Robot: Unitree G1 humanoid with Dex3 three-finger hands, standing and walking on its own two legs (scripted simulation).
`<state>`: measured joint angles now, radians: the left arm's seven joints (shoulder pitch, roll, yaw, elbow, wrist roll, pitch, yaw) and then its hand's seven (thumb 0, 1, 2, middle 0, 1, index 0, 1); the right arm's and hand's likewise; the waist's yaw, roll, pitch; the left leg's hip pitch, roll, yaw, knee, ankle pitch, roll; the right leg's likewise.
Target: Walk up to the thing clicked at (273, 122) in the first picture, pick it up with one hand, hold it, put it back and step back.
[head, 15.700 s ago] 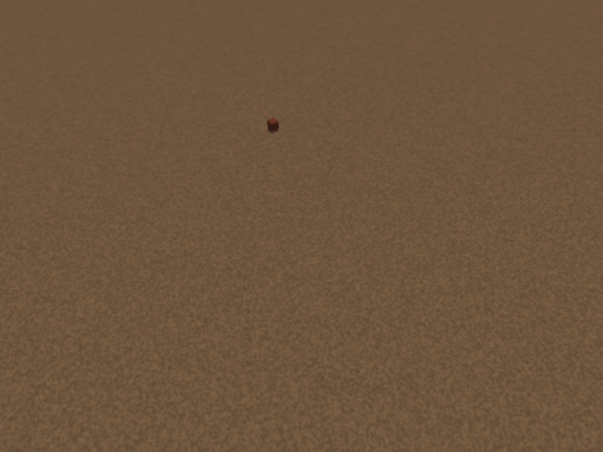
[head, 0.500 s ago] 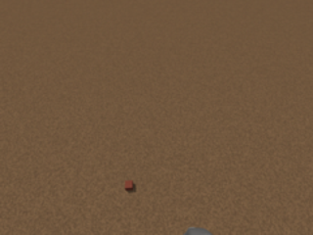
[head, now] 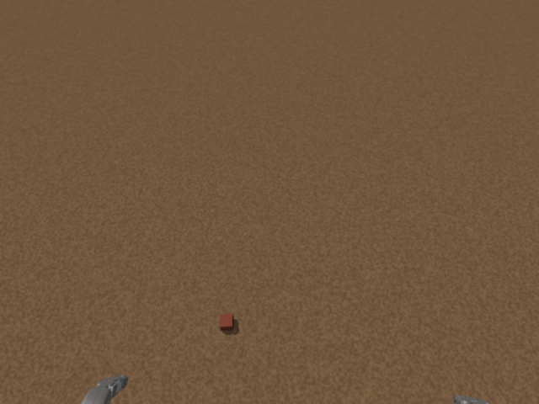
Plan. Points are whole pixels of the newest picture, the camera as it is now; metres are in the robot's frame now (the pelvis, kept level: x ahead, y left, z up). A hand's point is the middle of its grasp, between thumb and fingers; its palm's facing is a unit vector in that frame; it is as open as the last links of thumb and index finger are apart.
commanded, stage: walk up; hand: left
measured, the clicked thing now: (226, 322) +0.48 +0.19 -0.75
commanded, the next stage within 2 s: none
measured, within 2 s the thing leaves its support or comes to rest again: neither
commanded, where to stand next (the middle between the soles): +0.09 -0.04 m, yaw -1 degrees
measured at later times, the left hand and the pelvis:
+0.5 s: hand out of the picture +0.08 +0.24 -0.15, palm faces -0.03 -0.91 -0.42, open 7.4 cm; pelvis +0.04 -0.04 -0.01, yaw -1 degrees
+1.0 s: hand (136, 382) +0.18 +0.26 -0.17, palm faces +0.01 -0.93 -0.38, open 7.4 cm; pelvis +0.05 -0.01 -0.02, yaw +1 degrees
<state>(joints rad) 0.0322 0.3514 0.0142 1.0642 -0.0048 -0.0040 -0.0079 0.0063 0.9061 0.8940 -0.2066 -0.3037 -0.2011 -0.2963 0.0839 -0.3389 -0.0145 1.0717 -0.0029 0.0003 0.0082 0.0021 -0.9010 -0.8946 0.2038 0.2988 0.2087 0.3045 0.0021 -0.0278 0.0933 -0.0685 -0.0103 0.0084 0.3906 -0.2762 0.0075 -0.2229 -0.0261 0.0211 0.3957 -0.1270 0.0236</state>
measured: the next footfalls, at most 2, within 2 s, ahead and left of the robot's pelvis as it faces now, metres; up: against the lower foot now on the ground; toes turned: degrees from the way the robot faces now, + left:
left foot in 0.86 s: +0.15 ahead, +0.11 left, +0.00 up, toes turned -2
right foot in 1.14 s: +0.04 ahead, -0.13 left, +0.00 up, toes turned +0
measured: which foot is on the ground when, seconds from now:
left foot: down 0.00-0.46, up 0.48-0.84, down 0.86-1.00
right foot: down 0.00-0.88, up 0.90-1.00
